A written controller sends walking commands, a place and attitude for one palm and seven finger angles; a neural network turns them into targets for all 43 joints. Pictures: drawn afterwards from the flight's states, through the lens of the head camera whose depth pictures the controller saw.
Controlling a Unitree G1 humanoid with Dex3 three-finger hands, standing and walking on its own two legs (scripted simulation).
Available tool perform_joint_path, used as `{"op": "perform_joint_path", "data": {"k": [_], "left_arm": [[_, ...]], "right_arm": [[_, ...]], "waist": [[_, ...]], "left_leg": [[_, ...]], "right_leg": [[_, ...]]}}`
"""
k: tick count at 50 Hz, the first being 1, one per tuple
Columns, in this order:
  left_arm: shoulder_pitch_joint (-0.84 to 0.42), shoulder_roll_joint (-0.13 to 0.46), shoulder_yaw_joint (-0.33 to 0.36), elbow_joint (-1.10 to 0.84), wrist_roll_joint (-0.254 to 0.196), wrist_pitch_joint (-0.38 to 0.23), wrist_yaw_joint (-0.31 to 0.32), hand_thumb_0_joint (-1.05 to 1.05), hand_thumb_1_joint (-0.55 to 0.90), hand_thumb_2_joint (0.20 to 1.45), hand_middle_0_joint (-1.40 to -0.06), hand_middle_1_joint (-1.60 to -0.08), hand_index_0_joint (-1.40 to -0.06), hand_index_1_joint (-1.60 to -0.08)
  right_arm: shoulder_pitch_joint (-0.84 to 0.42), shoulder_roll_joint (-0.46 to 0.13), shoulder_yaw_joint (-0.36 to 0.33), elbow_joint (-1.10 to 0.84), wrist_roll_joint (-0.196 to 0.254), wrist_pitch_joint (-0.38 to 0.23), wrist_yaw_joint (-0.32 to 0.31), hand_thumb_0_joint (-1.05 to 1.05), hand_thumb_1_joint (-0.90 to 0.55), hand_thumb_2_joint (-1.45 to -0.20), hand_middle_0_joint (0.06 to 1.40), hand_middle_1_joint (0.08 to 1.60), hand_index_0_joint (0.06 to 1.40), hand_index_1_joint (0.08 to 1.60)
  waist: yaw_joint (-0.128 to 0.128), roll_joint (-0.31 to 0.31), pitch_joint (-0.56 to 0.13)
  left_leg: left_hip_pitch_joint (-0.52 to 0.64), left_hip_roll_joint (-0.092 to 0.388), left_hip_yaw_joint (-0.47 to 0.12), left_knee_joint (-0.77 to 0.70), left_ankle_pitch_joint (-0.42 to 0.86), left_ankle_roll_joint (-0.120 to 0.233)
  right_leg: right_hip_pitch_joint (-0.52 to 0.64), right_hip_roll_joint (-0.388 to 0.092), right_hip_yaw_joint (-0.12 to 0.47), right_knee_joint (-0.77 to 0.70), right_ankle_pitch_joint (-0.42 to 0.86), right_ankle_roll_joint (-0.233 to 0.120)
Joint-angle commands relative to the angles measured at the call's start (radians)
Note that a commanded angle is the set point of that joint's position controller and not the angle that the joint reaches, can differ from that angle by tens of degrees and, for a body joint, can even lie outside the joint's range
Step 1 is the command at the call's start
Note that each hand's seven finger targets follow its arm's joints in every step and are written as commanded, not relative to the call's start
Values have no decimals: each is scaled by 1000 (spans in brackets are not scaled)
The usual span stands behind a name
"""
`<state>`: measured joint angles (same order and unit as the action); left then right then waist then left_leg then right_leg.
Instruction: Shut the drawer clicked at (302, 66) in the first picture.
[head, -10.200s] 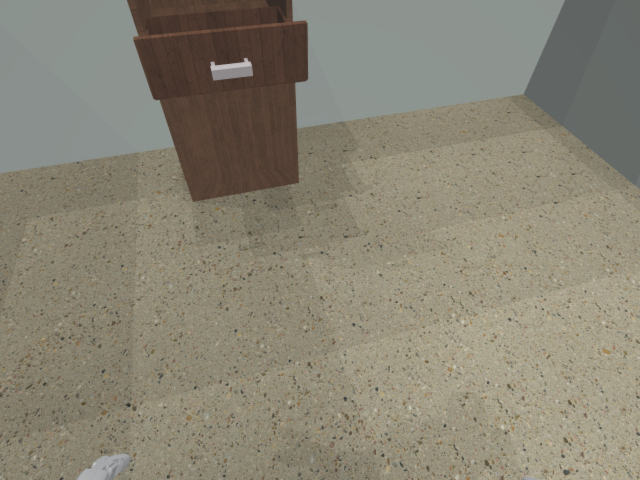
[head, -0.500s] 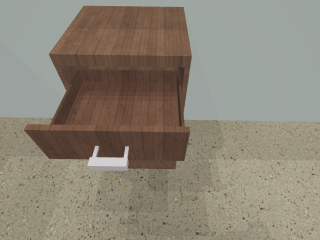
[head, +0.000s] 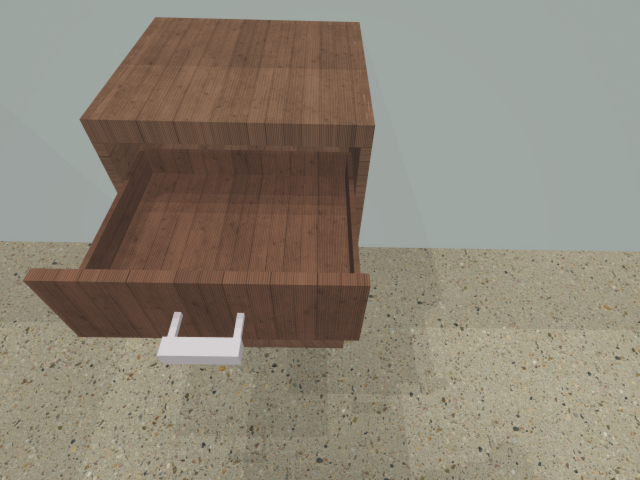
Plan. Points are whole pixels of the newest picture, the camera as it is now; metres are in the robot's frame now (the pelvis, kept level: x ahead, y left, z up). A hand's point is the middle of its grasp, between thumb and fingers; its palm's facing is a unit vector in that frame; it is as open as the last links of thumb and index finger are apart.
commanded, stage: look again from close up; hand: left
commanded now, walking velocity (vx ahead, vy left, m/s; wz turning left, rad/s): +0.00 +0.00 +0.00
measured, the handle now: (205, 335) +0.30 +0.18 -0.03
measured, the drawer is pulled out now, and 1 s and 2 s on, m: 0.29 0.27 0.27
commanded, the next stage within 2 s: raise the hand and make a fist in 0.04 s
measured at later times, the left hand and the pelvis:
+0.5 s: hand out of the picture +0.11 +0.14 -0.05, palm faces +0.18 -0.98 +0.01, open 6.5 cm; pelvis -0.03 -0.03 -0.05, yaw +2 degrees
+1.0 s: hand (189, 463) +0.14 +0.15 +0.01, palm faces +0.12 -0.99 -0.09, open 3.8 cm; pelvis -0.03 -0.05 -0.06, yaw +3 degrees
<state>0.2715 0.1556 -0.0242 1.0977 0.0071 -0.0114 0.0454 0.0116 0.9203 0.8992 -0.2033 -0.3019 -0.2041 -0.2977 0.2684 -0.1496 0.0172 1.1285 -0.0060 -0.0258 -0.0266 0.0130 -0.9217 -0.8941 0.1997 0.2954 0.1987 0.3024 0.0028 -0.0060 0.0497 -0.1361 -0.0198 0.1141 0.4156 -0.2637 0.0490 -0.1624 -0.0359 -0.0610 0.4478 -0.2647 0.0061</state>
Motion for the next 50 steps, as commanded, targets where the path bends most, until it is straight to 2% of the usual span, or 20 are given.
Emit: {"op": "perform_joint_path", "data": {"k": [1, 6, 7, 8, 9, 10, 11, 12, 14, 18, 19, 22, 24, 25, 28, 33, 38, 40, 43, 50], "left_arm": [[76, 83, 20, -20, 3, -9, -1, 0, 900, 900, -200, -300, -200, -300], [77, 84, 21, -16, 1, -8, -1, 0, 900, 900, -200, -300, -200, -300], [118, 110, 20, 15, 17, -26, 35, 0, 900, 900, -200, -300, -200, -300], [-588, 341, 172, -1537, -178, -228, 31, 0, 900, 900, -220, -322, -220, -322], [-146, 247, 133, -1275, -96, -164, 62, 0, 900, 900, -240, -343, -240, -343], [-79, 177, 90, -1149, -118, -111, 113, 0, 900, 900, -260, -365, -260, -365], [183, -58, -50, -974, -120, -16, 102, 0, 900, 900, -280, -387, -280, -387], [47, -75, -83, -1158, -160, -36, 77, 0, 900, 900, -300, -408, -300, -408], [66, 2, 2, -1170, -140, -127, 45, 0, 900, 900, -340, -452, -340, -452], [529, -62, 72, -969, -201, -325, -118, 0, 900, 900, -420, -538, -420, -538], [527, -35, 96, -980, -213, -377, -152, 0, 900, 900, -440, -560, -440, -560], [284, 99, 169, -1308, -215, -570, -199, 0, 900, 900, -500, -625, -500, -625], [199, 158, 204, -1428, -204, -663, -187, 0, 900, 900, -540, -668, -540, -668], [160, 201, 242, -1457, -196, -694, -174, 0, 900, 900, -560, -690, -560, -690], [64, 125, 158, -1410, -199, -778, -211, 0, 900, 900, -620, -755, -620, -755], [147, 157, 159, -1261, -290, -569, -379, 0, 900, 900, -720, -863, -720, -863], [179, 232, 297, -1376, -335, -329, -379, 0, 900, 900, -820, -972, -820, -972], [217, 229, 356, -1371, -342, -321, -317, 0, 900, 900, -860, -1015, -860, -1015], [275, 164, 325, -1385, -332, -376, -271, 0, 900, 900, -920, -1080, -920, -1080], [359, 140, 232, -1389, -295, -454, -333, 0, 900, 900, -1060, -1232, -1060, -1232]], "right_arm": [[73, -91, -14, -22, -2, -12, -4, 0, -900, -900, 200, 300, 200, 300], [73, -91, -14, -17, -2, -11, -6, 0, -900, -900, 200, 300, 200, 300], [9, -133, -21, -83, 7, -15, 0, 0, -900, -900, 200, 300, 200, 300], [29, -294, -51, -427, 52, -156, -37, 0, -900, -900, 200, 300, 200, 300], [-65, -196, -16, -380, 34, -248, -61, 0, -900, -900, 200, 300, 200, 300], [-60, -199, -35, -308, 33, -278, -59, 0, -900, -900, 200, 300, 200, 300], [-16, -163, -40, -292, 45, -277, -42, 0, -900, -900, 200, 300, 200, 300], [-39, -205, -43, -371, 49, -288, -33, 0, -900, -900, 200, 300, 200, 300], [-55, -237, -73, -437, 22, -315, -27, 0, -900, -900, 200, 300, 200, 300], [-132, -216, -102, -555, 16, -295, 15, 0, -900, -900, 200, 300, 200, 300], [-147, -220, -102, -587, 17, -293, 21, 0, -900, -900, 200, 300, 200, 300], [-156, -203, -103, -663, 7, -311, 27, 0, -900, -900, 200, 300, 200, 300], [-140, -184, -95, -664, 2, -318, 24, 0, -900, -900, 200, 300, 200, 300], [-125, -188, -96, -648, -1, -312, 23, 0, -900, -900, 200, 300, 200, 300], [-155, -181, -81, -661, 13, -316, 16, 0, -900, -900, 200, 300, 200, 300], [-144, -215, -73, -731, 63, -293, -17, 0, -900, -900, 200, 300, 200, 300], [-157, -186, -58, -773, 72, -257, -50, 0, -900, -900, 200, 300, 200, 300], [-166, -167, -60, -744, 62, -249, -53, 0, -900, -900, 200, 300, 200, 300], [-142, -155, -66, -717, 53, -257, -42, 0, -900, -900, 200, 300, 200, 300], [-134, -183, -78, -703, 52, -297, -28, 0, -900, -900, 200, 300, 200, 300]], "waist": [[2, -1, 7], [2, 5, 3], [13, -21, 15], [-83, 173, -490], [5, 275, -459], [-18, 236, -365], [-37, 124, -215], [-42, 74, -99], [-57, -31, -66], [43, -324, -85], [50, -320, -109], [54, 85, -290], [28, 210, -344], [14, 210, -321], [-53, 100, -229], [-42, -46, -282], [17, -24, -392], [25, -102, -367], [22, -82, -299], [-5, -74, -267]], "left_leg": [[4, 133, -133, -86, 257, -2], [15, 134, -129, -86, 263, -4], [-65, 162, -120, 106, 455, -31], [211, 49, -158, 15, 546, -56], [275, 102, -134, -21, 701, -58], [174, 98, -133, -27, 612, -90], [92, 104, -147, -37, 520, -76], [1, 97, -169, -17, 417, -61], [-109, 62, -168, 85, 267, -51], [-374, 28, -118, 243, 141, -56], [-449, 16, -107, 279, 84, -54], [-412, 7, -75, 367, 51, -50], [-404, 13, -94, 424, 51, -41], [-439, 18, -107, 451, 10, -40], [-596, 19, -128, 558, -148, -26], [-697, 8, -94, 595, -213, -14], [-620, 5, -116, 533, -95, -16], [-618, 16, -132, 519, -65, -26], [-589, 20, -140, 476, -15, -34], [-527, 14, -136, 451, 16, -22]], "right_leg": [[-13, -87, 87, -65, 200, -35], [-9, -86, 86, -69, 206, -35], [-30, -120, 108, -37, 489, -23], [31, -3, 30, 38, 439, -37], [-27, 20, 26, 98, 169, -53], [-96, 22, -5, 127, 36, -36], [-178, 19, -17, 121, -14, -24], [-186, 12, -31, 100, 9, -20], [-235, 22, -52, 68, 50, -26], [-310, 37, -66, 208, 91, -25], [-323, 32, -43, 243, 71, -24], [-371, 23, 14, 341, -6, -46], [-446, 29, 24, 389, -30, -54], [-499, 31, 31, 404, -77, -54], [-625, 17, 97, 390, -279, -49], [-441, -27, 251, 241, -426, -6], [-255, -59, 242, 229, -199, 31], [-234, -56, 223, 238, -99, 42], [-255, -47, 174, 266, 53, 36], [-298, -38, 145, 258, 73, 38]]}}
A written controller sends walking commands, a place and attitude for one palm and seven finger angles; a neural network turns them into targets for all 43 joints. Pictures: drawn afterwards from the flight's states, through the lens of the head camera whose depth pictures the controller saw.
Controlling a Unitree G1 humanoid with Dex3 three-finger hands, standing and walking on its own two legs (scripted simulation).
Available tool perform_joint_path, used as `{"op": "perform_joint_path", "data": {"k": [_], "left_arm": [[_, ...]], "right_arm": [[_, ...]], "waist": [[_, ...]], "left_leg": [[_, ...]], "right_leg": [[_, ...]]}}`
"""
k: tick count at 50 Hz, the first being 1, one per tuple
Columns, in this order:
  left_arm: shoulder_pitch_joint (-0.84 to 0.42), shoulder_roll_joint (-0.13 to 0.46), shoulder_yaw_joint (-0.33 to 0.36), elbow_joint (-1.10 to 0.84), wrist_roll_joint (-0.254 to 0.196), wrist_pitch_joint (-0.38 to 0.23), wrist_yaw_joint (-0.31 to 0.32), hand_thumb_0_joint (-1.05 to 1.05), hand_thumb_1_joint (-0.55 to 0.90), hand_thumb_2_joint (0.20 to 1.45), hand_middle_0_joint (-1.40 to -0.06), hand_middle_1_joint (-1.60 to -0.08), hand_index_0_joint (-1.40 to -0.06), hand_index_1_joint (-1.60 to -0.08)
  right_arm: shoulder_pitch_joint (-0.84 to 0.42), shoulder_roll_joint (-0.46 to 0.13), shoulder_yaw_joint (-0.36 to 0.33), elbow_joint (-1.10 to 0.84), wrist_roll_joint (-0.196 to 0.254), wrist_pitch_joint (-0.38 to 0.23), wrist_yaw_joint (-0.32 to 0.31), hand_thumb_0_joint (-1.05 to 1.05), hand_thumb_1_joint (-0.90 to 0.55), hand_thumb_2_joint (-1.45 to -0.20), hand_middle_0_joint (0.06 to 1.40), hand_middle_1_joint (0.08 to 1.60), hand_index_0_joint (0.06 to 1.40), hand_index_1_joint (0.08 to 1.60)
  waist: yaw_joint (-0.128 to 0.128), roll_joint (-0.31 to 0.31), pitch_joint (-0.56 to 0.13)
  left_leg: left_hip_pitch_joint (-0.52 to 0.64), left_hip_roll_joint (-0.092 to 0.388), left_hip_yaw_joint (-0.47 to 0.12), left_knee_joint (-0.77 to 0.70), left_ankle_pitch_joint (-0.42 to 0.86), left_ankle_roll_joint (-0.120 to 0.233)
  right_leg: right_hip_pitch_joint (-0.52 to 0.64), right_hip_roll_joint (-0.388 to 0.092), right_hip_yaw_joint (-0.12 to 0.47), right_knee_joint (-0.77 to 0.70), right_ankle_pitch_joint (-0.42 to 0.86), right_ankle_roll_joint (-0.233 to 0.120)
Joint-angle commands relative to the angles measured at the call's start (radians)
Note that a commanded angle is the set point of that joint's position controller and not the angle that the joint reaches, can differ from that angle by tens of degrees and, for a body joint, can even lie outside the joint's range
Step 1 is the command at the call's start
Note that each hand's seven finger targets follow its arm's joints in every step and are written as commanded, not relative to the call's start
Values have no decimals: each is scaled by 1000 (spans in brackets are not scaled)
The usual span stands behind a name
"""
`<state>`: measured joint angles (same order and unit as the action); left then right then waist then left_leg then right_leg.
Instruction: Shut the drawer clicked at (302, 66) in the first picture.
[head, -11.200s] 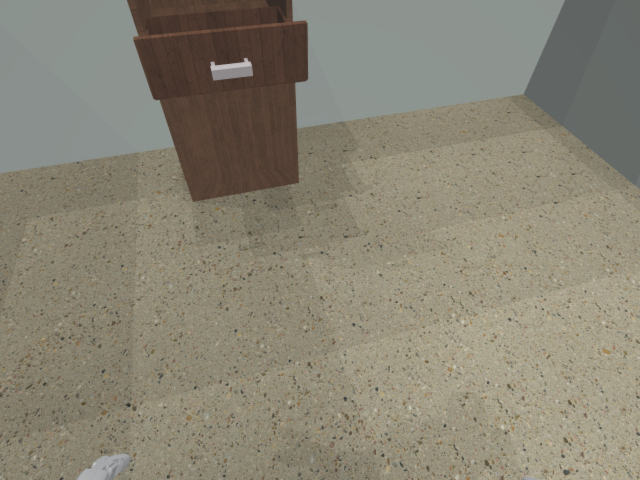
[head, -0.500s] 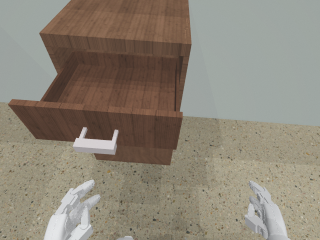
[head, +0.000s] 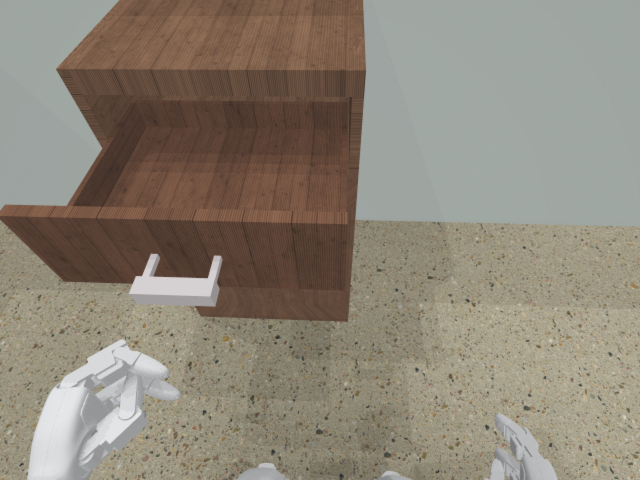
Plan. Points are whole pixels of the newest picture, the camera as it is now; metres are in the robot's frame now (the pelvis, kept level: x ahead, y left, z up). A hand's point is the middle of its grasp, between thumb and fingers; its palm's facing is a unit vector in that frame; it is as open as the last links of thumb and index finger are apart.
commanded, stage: raise the hand and make a fist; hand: left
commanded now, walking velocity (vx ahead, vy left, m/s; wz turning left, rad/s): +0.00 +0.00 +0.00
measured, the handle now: (180, 276) +0.37 +0.21 +0.03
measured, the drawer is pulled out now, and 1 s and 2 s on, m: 0.27 0.27 0.27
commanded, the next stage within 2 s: bring the fist close to the handle in 1.04 s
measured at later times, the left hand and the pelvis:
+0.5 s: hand (128, 416) +0.17 +0.18 +0.11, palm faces -0.01 -1.00 -0.03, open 3.2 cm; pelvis +0.01 +0.04 +0.01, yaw +0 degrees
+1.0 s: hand (130, 415) +0.17 +0.17 +0.13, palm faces +0.03 -1.00 -0.06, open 3.3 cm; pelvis +0.01 +0.03 +0.01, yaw +0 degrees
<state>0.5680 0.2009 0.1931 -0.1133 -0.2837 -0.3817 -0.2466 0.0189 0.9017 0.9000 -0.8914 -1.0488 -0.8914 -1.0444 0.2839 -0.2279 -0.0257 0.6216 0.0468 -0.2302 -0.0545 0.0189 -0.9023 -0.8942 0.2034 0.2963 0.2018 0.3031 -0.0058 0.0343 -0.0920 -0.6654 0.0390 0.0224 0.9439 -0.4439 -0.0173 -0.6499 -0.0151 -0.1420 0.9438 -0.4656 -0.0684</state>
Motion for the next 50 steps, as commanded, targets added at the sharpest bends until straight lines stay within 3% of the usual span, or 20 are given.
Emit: {"op": "perform_joint_path", "data": {"k": [1, 4, 5, 8, 10, 11, 14, 15, 17, 20, 26, 31, 33, 35, 39, 42, 50], "left_arm": [[62, 73, -8, -202, -13, -92, -54, 0, 900, 900, -1080, -1253, -1080, -1253], [72, 101, 8, -301, -22, -115, -44, 0, 900, 900, -1140, -1318, -1140, -1318], [71, 111, 12, -311, -12, -116, -23, 0, 900, 900, -1160, -1340, -1160, -1340], [87, 72, -26, -371, 5, -119, 29, 0, 900, 900, -1220, -1405, -1220, -1405], [106, 72, -30, -357, 31, -97, 60, 0, 900, 900, -1260, -1448, -1260, -1448], [120, 37, -69, -362, 35, -81, 65, 0, 900, 900, -1280, -1470, -1280, -1470], [117, 23, -124, -406, 56, -24, 65, 0, 900, 900, -1340, -1535, -1340, -1535], [131, 29, -127, -403, 70, -1, 70, 0, 900, 900, -1360, -1557, -1360, -1557], [139, 22, -156, -452, 79, 34, 71, 0, 900, 900, -1400, -1600, -1400, -1600], [136, 66, -114, -491, 91, 70, 95, 0, 900, 900, -1400, -1600, -1400, -1600], [137, 3, -180, -595, 94, 94, 131, 0, 900, 900, -1400, -1600, -1400, -1600], [137, -5, -229, -627, 117, 129, 133, 0, 900, 900, -1400, -1600, -1400, -1600], [151, 1, -224, -619, 124, 149, 135, 0, 900, 900, -1400, -1600, -1400, -1600], [197, 19, -187, -583, 131, 170, 146, 0, 900, 900, -1400, -1600, -1400, -1600], [211, 17, -171, -629, 115, 159, 155, 0, 900, 900, -1400, -1600, -1400, -1600], [200, 18, -168, -654, 106, 130, 170, 0, 900, 900, -1400, -1600, -1400, -1600], [192, 40, -133, -560, 83, 78, 132, 0, 900, 900, -1400, -1600, -1400, -1600]], "right_arm": [[-133, -108, -37, -198, 3, -100, -1, 0, -900, -900, 200, 300, 200, 300], [-120, -112, -43, -205, 3, -123, 0, 0, -900, -900, 200, 300, 200, 300], [-132, -113, -42, -199, 1, -122, 0, 0, -900, -900, 200, 300, 200, 300], [-123, -104, -38, -211, -2, -121, 8, 0, -900, -900, 200, 300, 200, 300], [-134, -105, -36, -215, -1, -108, 13, 0, -900, -900, 200, 300, 200, 300], [-130, -103, -31, -228, -1, -102, 16, 0, -900, -900, 200, 300, 200, 300], [-140, -109, -20, -263, -1, -92, 24, 0, -900, -900, 200, 300, 200, 300], [-146, -108, -20, -267, 1, -84, 25, 0, -900, -900, 200, 300, 200, 300], [-134, -105, -13, -289, 0, -76, 27, 0, -900, -900, 200, 300, 200, 300], [-148, -103, -4, -297, -1, -58, 25, 0, -900, -900, 200, 300, 200, 300], [-134, -92, 19, -324, -4, -56, 34, 0, -900, -900, 200, 300, 200, 300], [-124, -101, 21, -330, 0, -63, 39, 0, -900, -900, 200, 300, 200, 300], [-122, -101, 20, -329, 1, -61, 37, 0, -900, -900, 200, 300, 200, 300], [-138, -97, 15, -324, 1, -52, 35, 0, -900, -900, 200, 300, 200, 300], [-137, -93, 14, -335, 3, -40, 31, 0, -900, -900, 200, 300, 200, 300], [-130, -88, 13, -329, 0, -52, 32, 0, -900, -900, 200, 300, 200, 300], [-128, -103, 5, -297, 1, -75, 24, 0, -900, -900, 200, 300, 200, 300]], "waist": [[-2, -109, -139], [15, -52, -200], [16, -53, -177], [20, 6, -180], [20, -17, -146], [17, -5, -129], [13, 25, -114], [11, -5, -101], [13, -3, -110], [26, -21, -90], [28, 26, -81], [14, -4, -79], [18, 3, -69], [33, -41, -66], [38, -32, -70], [35, 8, -70], [15, -46, -38]], "left_leg": [[25, -46, -43, -83, 202, 46], [85, -46, -39, -108, 228, 48], [96, -42, -38, -113, 232, 51], [141, -40, -39, -142, 256, 51], [141, -33, -42, -154, 251, 52], [150, -32, -45, -165, 250, 51], [158, -26, -55, -186, 236, 48], [160, -22, -56, -189, 233, 52], [173, -20, -61, -197, 242, 50], [172, -15, -68, -214, 234, 46], [206, -4, -86, -234, 239, 34], [204, -1, -96, -241, 205, 36], [205, -1, -96, -247, 204, 33], [184, -5, -91, -252, 211, 33], [187, -12, -71, -247, 215, 33], [192, -13, -66, -240, 210, 35], [145, -27, -50, -206, 165, 46]], "right_leg": [[190, -55, 221, -240, 282, 111], [195, -33, 174, -222, 251, 80], [179, -22, 159, -218, 233, 71], [157, -2, 102, -186, 244, 54], [147, 4, 85, -188, 234, 53], [135, 9, 70, -181, 234, 51], [134, 9, 56, -181, 214, 50], [136, 9, 58, -191, 213, 51], [141, 11, 49, -187, 221, 52], [156, 16, 42, -190, 206, 48], [139, 20, 25, -181, 176, 46], [141, 17, 27, -192, 153, 50], [146, 16, 29, -195, 152, 48], [170, 17, 26, -198, 164, 47], [181, 15, 26, -200, 179, 48], [172, 16, 35, -206, 172, 46], [171, 11, 74, -249, 152, 51]]}}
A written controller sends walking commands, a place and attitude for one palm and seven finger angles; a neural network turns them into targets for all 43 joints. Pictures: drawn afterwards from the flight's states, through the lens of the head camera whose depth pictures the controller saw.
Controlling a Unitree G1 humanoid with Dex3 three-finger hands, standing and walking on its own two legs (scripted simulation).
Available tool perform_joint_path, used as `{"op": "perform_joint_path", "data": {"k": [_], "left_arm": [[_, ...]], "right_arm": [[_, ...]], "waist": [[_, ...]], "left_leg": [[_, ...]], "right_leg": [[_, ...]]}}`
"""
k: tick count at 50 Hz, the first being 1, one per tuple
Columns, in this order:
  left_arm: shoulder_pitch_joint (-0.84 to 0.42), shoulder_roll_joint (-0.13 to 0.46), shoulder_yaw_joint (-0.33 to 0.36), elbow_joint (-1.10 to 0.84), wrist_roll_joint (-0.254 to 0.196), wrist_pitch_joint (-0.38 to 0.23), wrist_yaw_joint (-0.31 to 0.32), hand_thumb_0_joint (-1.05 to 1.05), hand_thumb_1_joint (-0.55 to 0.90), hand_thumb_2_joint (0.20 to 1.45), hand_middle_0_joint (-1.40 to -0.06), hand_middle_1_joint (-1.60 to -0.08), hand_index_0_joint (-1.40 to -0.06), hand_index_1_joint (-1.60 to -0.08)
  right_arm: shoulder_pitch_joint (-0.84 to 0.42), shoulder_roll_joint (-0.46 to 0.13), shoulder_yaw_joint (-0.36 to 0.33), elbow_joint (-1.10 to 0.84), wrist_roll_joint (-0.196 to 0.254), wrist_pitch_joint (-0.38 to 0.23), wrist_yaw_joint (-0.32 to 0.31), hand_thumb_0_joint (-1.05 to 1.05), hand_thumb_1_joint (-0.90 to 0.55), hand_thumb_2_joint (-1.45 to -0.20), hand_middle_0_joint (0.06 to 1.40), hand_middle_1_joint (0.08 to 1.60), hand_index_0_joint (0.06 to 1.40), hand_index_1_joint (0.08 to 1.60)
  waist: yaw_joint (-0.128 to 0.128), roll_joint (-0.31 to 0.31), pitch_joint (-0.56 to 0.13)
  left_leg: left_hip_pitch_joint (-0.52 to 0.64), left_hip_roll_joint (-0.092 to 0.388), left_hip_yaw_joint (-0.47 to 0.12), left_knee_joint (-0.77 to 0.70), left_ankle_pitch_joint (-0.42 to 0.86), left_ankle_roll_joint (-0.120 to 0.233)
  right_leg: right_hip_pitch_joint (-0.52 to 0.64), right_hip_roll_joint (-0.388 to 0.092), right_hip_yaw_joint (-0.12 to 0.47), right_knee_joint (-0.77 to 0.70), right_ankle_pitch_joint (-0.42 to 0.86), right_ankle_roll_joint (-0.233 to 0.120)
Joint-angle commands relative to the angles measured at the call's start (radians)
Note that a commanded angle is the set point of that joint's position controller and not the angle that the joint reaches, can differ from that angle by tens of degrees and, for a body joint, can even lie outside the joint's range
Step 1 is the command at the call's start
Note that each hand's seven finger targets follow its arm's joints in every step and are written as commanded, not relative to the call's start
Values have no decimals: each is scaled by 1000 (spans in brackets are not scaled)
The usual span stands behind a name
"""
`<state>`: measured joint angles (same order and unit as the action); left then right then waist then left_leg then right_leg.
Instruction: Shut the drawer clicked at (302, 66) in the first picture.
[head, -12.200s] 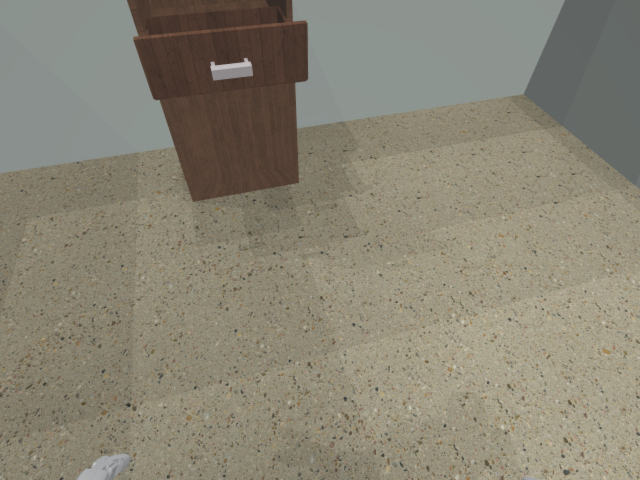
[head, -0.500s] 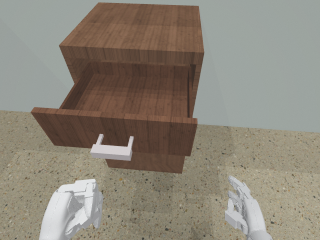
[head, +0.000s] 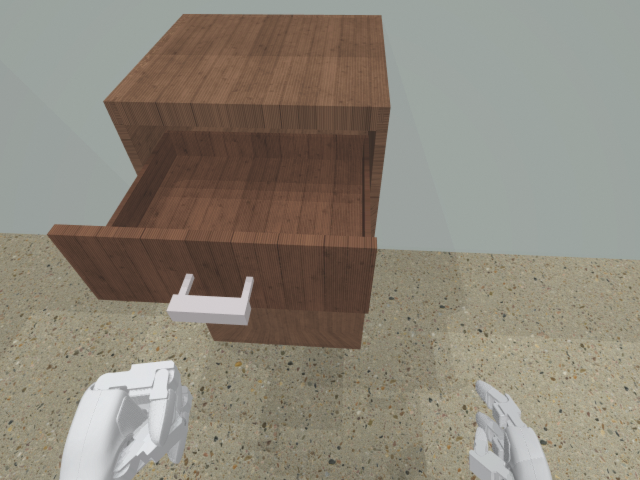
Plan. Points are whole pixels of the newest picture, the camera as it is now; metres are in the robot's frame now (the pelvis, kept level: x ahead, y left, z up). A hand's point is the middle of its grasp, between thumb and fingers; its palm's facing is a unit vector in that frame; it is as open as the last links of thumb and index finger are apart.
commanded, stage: raise the hand and make a fist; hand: left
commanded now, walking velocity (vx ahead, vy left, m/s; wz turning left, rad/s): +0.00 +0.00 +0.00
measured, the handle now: (214, 295) +0.36 +0.18 +0.02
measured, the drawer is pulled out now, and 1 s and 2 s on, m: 0.27 0.27 0.27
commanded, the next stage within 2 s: bring the fist close to the handle in 0.04 s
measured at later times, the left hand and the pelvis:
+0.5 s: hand (207, 404) +0.19 +0.13 +0.08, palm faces +0.00 -1.00 -0.06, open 3.3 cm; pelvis +0.00 -0.03 +0.00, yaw +1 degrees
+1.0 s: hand (219, 390) +0.22 +0.14 +0.03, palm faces -0.02 -1.00 -0.03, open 3.3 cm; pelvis -0.01 -0.01 -0.03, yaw +0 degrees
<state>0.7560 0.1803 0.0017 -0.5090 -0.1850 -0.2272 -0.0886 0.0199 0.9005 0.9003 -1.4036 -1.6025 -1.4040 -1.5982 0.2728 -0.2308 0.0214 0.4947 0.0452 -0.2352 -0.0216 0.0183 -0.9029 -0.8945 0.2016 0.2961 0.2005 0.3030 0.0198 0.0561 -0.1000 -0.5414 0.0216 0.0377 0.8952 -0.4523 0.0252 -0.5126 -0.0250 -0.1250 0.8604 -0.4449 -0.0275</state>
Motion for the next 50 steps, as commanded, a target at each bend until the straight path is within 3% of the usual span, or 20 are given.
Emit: {"op": "perform_joint_path", "data": {"k": [1, 6, 9, 14, 17, 19, 24, 25, 26, 29, 37, 42, 45, 48, 50], "left_arm": [[-4, 69, 67, -155, -21, -75, -36, 0, 900, 900, -1400, -1600, -1400, -1600], [-13, 96, 118, -149, -46, -70, -63, 0, 900, 900, -1400, -1600, -1400, -1600], [-60, 94, 140, -85, -65, -79, -72, 0, 900, 900, -1400, -1600, -1400, -1600], [-125, 96, 155, 12, -79, -117, -106, 0, 900, 900, -1400, -1600, -1400, -1600], [-158, 94, 132, 22, -68, -136, -123, 0, 900, 900, -1400, -1600, -1400, -1600], [-184, 113, 152, 41, -67, -146, -125, 0, 900, 900, -1400, -1600, -1400, -1600], [-205, 105, 168, 105, -67, -171, -114, 0, 900, 900, -1400, -1600, -1400, -1600], [-196, 114, 180, 120, -62, -176, -107, 0, 900, 900, -1400, -1600, -1400, -1600], [-174, 85, 162, 123, -65, -179, -107, 0, 900, 900, -1400, -1600, -1400, -1600], [-178, 84, 163, 154, -64, -183, -105, 0, 900, 900, -1400, -1600, -1400, -1600], [-264, 68, 116, 176, -42, -243, -94, 0, 900, 900, -1400, -1600, -1400, -1600], [-357, 70, 111, 221, -32, -269, -74, 0, 900, 900, -1400, -1600, -1400, -1600], [-383, 80, 113, 247, -21, -267, -69, 0, 900, 900, -1400, -1600, -1400, -1600], [-395, 70, 103, 248, -22, -255, -69, 0, 900, 900, -1400, -1600, -1400, -1600], [-402, 74, 98, 253, -14, -244, -58, 0, 900, 900, -1400, -1600, -1400, -1600]], "right_arm": [[-112, -102, -42, -169, 4, -69, -12, 0, -900, -900, 200, 300, 200, 300], [-121, -93, -43, -159, 9, -78, -21, 0, -900, -900, 200, 300, 200, 300], [-121, -93, -44, -140, 8, -80, -28, 0, -900, -900, 200, 300, 200, 300], [-114, -104, -43, -115, 3, -86, -31, 0, -900, -900, 200, 300, 200, 300], [-110, -107, -44, -113, 2, -94, -27, 0, -900, -900, 200, 300, 200, 300], [-101, -110, -49, -106, -1, -98, -28, 0, -900, -900, 200, 300, 200, 300], [-104, -109, -55, -96, -6, -87, -25, 0, -900, -900, 200, 300, 200, 300], [-112, -110, -58, -92, -6, -83, -25, 0, -900, -900, 200, 300, 200, 300], [-110, -104, -58, -100, -8, -80, -21, 0, -900, -900, 200, 300, 200, 300], [-111, -108, -62, -98, -8, -68, -18, 0, -900, -900, 200, 300, 200, 300], [-103, -115, -64, -99, -19, -53, -15, 0, -900, -900, 200, 300, 200, 300], [-96, -125, -61, -95, -24, -44, -13, 0, -900, -900, 200, 300, 200, 300], [-98, -131, -63, -98, -28, -36, -11, 0, -900, -900, 200, 300, 200, 300], [-89, -130, -64, -113, -26, -26, -8, 0, -900, -900, 200, 300, 200, 300], [-90, -132, -62, -118, -27, -18, -6, 0, -900, -900, 200, 300, 200, 300]], "waist": [[-14, -74, -39], [0, -52, -73], [-14, -102, -33], [-24, -102, -27], [-26, -40, -63], [-27, -58, -101], [-25, -95, -120], [-18, -94, -124], [-13, -89, -135], [-17, -85, -141], [-38, -64, -132], [-52, -64, -163], [-47, -69, -203], [-35, -34, -259], [-35, -26, -260]], "left_leg": [[21, -12, -62, -155, 169, 5], [37, -20, -48, -147, 199, 7], [17, -23, -48, -137, 198, 5], [-4, -32, -46, -117, 187, 2], [20, -32, -44, -115, 215, 4], [21, -32, -44, -107, 232, 4], [-7, -35, -44, -98, 251, 0], [-9, -34, -43, -98, 259, 1], [-11, -36, -40, -98, 263, 0], [-18, -35, -38, -91, 278, -1], [-59, -30, -46, -53, 241, 1], [-105, -26, -56, -12, 201, 0], [-128, -23, -58, 7, 201, 1], [-119, -23, -56, 16, 235, -3], [-123, -18, -61, 19, 248, -3]], "right_leg": [[36, 19, 66, -174, 126, 11], [81, 7, 98, -201, 160, 14], [73, 2, 117, -220, 174, 25], [68, -13, 153, -236, 180, 37], [67, -11, 144, -216, 214, 29], [81, -12, 144, -204, 245, 32], [93, -15, 139, -176, 307, 36], [97, -14, 139, -171, 318, 34], [103, -17, 138, -163, 341, 36], [89, -13, 124, -141, 369, 34], [-21, 6, 101, -81, 260, 19], [-93, 12, 92, -32, 192, 13], [-101, 13, 93, -6, 186, 11], [-96, 13, 84, 23, 225, 7], [-112, 17, 76, 36, 224, 5]]}}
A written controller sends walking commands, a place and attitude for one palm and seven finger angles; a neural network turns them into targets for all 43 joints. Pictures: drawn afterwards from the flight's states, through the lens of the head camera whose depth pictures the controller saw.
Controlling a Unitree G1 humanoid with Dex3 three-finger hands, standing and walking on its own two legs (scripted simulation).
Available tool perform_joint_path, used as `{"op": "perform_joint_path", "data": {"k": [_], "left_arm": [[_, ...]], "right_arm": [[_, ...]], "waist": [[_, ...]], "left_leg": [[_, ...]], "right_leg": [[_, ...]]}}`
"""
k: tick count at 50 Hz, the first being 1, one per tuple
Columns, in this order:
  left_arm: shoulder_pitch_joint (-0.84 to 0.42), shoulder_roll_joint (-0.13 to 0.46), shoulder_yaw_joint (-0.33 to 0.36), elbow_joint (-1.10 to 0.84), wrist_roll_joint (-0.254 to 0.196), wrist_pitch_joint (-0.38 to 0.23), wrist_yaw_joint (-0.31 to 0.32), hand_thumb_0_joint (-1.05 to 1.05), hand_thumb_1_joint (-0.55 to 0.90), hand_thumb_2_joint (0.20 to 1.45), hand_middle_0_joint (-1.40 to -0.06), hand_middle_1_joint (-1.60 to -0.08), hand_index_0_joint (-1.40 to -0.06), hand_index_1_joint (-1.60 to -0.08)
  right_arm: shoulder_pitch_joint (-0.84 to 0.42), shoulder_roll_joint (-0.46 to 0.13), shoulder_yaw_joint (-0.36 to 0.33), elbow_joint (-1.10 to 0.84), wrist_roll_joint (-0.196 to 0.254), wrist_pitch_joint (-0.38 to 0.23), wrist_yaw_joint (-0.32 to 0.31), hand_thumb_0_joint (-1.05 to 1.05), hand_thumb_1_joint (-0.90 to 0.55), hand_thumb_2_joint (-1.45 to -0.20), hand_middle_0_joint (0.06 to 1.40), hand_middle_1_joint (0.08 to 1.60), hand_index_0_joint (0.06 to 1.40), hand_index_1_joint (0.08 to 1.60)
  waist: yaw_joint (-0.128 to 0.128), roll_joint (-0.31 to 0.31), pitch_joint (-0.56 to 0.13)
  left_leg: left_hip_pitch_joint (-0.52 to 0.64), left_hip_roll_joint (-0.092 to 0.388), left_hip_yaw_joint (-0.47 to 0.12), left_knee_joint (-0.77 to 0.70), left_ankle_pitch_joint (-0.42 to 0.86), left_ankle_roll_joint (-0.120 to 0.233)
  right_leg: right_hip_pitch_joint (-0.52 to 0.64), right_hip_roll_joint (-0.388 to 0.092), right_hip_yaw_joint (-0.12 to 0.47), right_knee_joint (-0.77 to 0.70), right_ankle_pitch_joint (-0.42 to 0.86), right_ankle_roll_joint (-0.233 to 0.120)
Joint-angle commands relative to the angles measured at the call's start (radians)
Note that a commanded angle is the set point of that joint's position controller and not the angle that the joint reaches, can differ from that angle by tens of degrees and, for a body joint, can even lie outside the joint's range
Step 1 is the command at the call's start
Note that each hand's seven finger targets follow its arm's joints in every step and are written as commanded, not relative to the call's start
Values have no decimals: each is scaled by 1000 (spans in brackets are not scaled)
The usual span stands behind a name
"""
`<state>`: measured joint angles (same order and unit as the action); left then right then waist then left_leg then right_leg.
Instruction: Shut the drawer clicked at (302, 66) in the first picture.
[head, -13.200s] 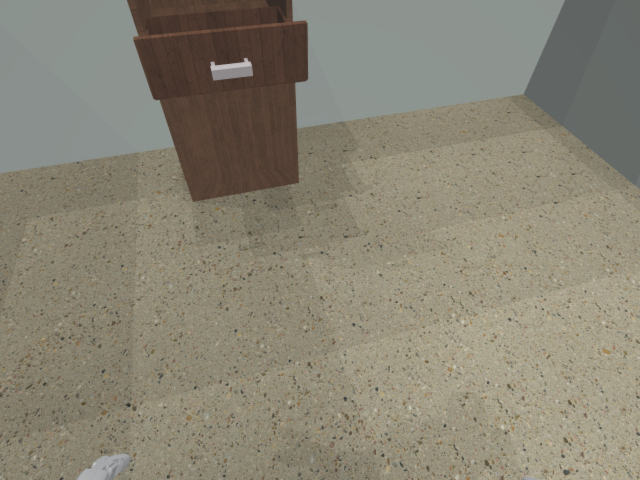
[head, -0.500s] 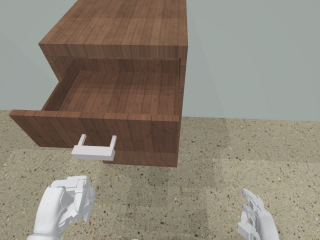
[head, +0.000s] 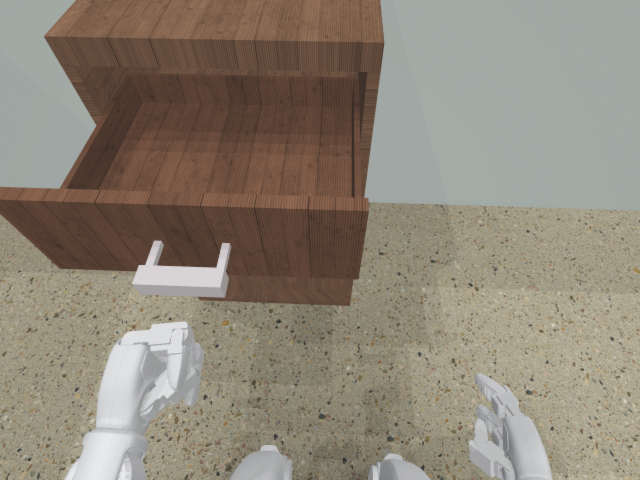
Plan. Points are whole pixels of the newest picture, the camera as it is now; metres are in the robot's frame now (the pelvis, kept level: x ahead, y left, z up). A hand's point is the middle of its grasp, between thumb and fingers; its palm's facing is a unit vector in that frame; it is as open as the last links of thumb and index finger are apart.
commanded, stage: bring the fist close to the handle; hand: left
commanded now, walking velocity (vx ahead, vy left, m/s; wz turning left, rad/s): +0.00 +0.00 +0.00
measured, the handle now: (186, 265) +0.36 +0.19 +0.04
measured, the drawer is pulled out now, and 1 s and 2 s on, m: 0.27 0.27 0.15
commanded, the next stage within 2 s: push the drawer shut in 0.54 s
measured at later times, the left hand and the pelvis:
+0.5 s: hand (208, 370) +0.24 +0.14 +0.04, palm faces -0.02 -1.00 -0.04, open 3.3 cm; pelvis -0.01 +0.00 -0.01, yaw +0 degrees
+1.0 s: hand (219, 328) +0.28 +0.14 +0.04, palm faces -0.04 -1.00 -0.05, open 3.3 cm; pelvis +0.00 +0.00 -0.01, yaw +0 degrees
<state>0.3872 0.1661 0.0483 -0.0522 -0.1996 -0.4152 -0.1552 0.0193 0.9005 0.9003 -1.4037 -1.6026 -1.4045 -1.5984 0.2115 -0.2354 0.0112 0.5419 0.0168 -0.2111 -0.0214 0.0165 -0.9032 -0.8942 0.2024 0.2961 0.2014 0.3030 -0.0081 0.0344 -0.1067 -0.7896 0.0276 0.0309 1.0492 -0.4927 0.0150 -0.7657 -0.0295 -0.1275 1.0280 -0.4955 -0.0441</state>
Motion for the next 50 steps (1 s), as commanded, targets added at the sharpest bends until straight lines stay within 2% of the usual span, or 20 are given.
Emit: {"op": "perform_joint_path", "data": {"k": [1, 5, 7, 9, 11, 17, 20, 21, 25, 29, 30, 33, 34, 39, 40, 44, 45, 46, 49, 50], "left_arm": [[-62, 56, 17, -206, 2, -55, 10, 0, 900, 900, -1400, -1600, -1400, -1600], [-85, 75, 32, -155, 19, -49, 39, 0, 900, 900, -1400, -1600, -1400, -1600], [-125, 44, -1, -146, 27, -56, 49, 0, 900, 900, -1400, -1600, -1400, -1600], [-106, 43, -9, -197, 26, -61, 58, 0, 900, 900, -1400, -1600, -1400, -1600], [-59, 84, 37, -216, 22, -58, 73, 0, 900, 900, -1400, -1600, -1400, -1600], [-107, 53, -11, -213, 36, -48, 93, 0, 900, 900, -1400, -1600, -1400, -1600], [-79, 49, -14, -184, 34, -40, 86, 0, 900, 900, -1400, -1600, -1400, -1600], [-80, 44, -22, -175, 35, -38, 80, 0, 900, 900, -1400, -1600, -1400, -1600], [-140, 86, 4, -200, 37, -39, 77, 0, 900, 900, -1400, -1600, -1400, -1600], [-107, 104, 54, -226, 13, -55, 79, 0, 900, 900, -1400, -1600, -1400, -1600], [-87, 126, 73, -204, 14, -52, 79, 0, 900, 900, -1400, -1600, -1400, -1600], [-146, 87, 34, -188, 10, -53, 66, 0, 900, 900, -1400, -1600, -1400, -1600], [-148, 80, 28, -171, 9, -50, 63, 0, 900, 900, -1400, -1600, -1400, -1600], [-249, 86, 16, -118, 9, -38, 34, 0, 900, 900, -1400, -1600, -1400, -1600], [-283, 111, 31, -110, 12, -35, 35, 0, 900, 900, -1400, -1600, -1400, -1600], [-350, 115, 56, -117, 8, -32, 49, 0, 900, 900, -1400, -1600, -1400, -1600], [-333, 153, 97, -113, 8, -33, 59, 0, 900, 900, -1400, -1600, -1400, -1600], [-311, 125, 83, -96, 7, -28, 61, 0, 900, 900, -1400, -1600, -1400, -1600], [-354, 113, 78, -65, 6, -17, 72, 0, 900, 900, -1400, -1600, -1400, -1600], [-326, 132, 103, -20, 8, -7, 75, 0, 900, 900, -1400, -1600, -1400, -1600]], "right_arm": [[-27, -124, -48, -168, 1, -40, -4, 0, -900, -900, 200, 300, 200, 300], [-26, -131, -50, -170, -3, -22, -2, 0, -900, -900, 200, 300, 200, 300], [-25, -128, -48, -177, -5, -17, 4, 0, -900, -900, 200, 300, 200, 300], [-25, -126, -50, -195, -4, -13, 7, 0, -900, -900, 200, 300, 200, 300], [-20, -126, -52, -204, -4, -2, 7, 0, -900, -900, 200, 300, 200, 300], [-18, -124, -45, -204, -1, 18, 5, 0, -900, -900, 200, 300, 200, 300], [-17, -129, -46, -207, 1, 20, 2, 0, -900, -900, 200, 300, 200, 300], [-17, -131, -45, -210, 3, 23, 3, 0, -900, -900, 200, 300, 200, 300], [-16, -132, -43, -210, 1, 26, -6, 0, -900, -900, 200, 300, 200, 300], [-12, -121, -45, -209, 1, 25, -6, 0, -900, -900, 200, 300, 200, 300], [-13, -125, -44, -207, 1, 28, -6, 0, -900, -900, 200, 300, 200, 300], [-17, -123, -41, -194, 3, 27, -4, 0, -900, -900, 200, 300, 200, 300], [-12, -126, -42, -191, 3, 25, -4, 0, -900, -900, 200, 300, 200, 300], [-8, -138, -44, -177, 4, 22, -10, 0, -900, -900, 200, 300, 200, 300], [-8, -143, -43, -171, 3, 22, -13, 0, -900, -900, 200, 300, 200, 300], [-3, -136, -46, -166, 1, 22, -14, 0, -900, -900, 200, 300, 200, 300], [-2, -140, -48, -163, 0, 23, -14, 0, -900, -900, 200, 300, 200, 300], [-1, -132, -47, -166, 1, 26, -11, 0, -900, -900, 200, 300, 200, 300], [4, -131, -45, -156, 1, 35, -4, 0, -900, -900, 200, 300, 200, 300], [10, -137, -47, -153, 1, 42, -3, 0, -900, -900, 200, 300, 200, 300]], "waist": [[-15, 1, -253], [-16, -46, -228], [-21, -36, -226], [-7, -12, -273], [13, -16, -305], [-24, -26, -242], [-27, -62, -218], [-26, -50, -215], [-25, -39, -232], [-5, -26, -290], [-2, -29, -278], [-26, -4, -245], [-31, -20, -233], [-48, -30, -231], [-54, -40, -229], [-32, -18, -312], [-17, -18, -337], [-14, -20, -352], [-21, -21, -338], [-18, -56, -323]], "left_leg": [[125, -25, -57, -132, 282, 7], [70, -21, -61, -113, 248, 6], [61, -22, -64, -104, 226, 4], [84, -23, -63, -109, 236, 4], [85, -25, -56, -118, 251, 4], [64, -22, -59, -109, 206, 7], [43, -23, -60, -109, 173, 10], [43, -24, -60, -111, 161, 8], [36, -26, -59, -106, 154, 12], [56, -30, -46, -100, 208, 10], [41, -30, -46, -101, 215, 11], [48, -29, -47, -96, 202, 9], [46, -28, -51, -96, 202, 9], [32, -28, -53, -82, 183, 11], [25, -25, -56, -79, 182, 13], [67, -29, -53, -88, 243, 12], [67, -28, -50, -89, 269, 11], [82, -29, -45, -95, 292, 11], [85, -30, -39, -101, 306, 8], [65, -27, -41, -104, 308, 9]], "right_leg": [[127, 21, 75, -124, 270, 22], [89, 24, 74, -106, 232, 21], [56, 23, 70, -88, 209, 20], [78, 21, 72, -87, 213, 18], [124, 22, 78, -94, 233, 15], [74, 25, 79, -103, 196, 21], [73, 25, 81, -119, 160, 22], [66, 25, 81, -119, 147, 21], [78, 23, 92, -121, 134, 20], [139, 20, 104, -122, 208, 21], [146, 22, 107, -125, 214, 20], [108, 21, 103, -125, 208, 22], [102, 21, 98, -125, 209, 23], [82, 18, 108, -131, 189, 27], [75, 20, 108, -128, 182, 27], [129, 16, 105, -113, 255, 25], [154, 17, 109, -110, 283, 23], [175, 17, 107, -107, 319, 25], [182, 15, 106, -114, 354, 28], [186, 18, 105, -116, 354, 29]]}}
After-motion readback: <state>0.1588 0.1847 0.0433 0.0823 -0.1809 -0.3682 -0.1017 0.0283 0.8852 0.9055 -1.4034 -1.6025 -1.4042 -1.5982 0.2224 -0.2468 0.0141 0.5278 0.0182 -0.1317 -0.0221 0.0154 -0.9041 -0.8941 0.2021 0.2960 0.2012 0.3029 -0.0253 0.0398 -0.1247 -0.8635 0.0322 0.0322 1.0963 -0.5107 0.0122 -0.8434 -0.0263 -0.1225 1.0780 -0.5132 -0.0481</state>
